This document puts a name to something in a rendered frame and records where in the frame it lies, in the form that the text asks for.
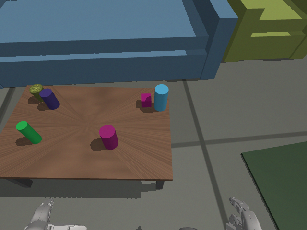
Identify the sofa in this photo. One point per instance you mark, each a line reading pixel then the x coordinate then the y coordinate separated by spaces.
pixel 56 42

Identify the right robot hand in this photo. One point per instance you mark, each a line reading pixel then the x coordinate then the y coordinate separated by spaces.
pixel 247 221

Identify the coffee table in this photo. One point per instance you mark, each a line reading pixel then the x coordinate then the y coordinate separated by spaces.
pixel 71 147

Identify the armchair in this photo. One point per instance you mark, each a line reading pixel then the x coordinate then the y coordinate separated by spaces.
pixel 268 29

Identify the left robot arm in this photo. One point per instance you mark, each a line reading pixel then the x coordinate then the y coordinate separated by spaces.
pixel 37 225

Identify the left robot hand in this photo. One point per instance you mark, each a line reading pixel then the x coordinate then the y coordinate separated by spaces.
pixel 43 213

